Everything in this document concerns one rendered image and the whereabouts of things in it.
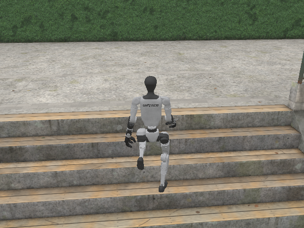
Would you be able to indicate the stairs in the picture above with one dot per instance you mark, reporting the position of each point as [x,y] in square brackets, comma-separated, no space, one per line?
[230,170]

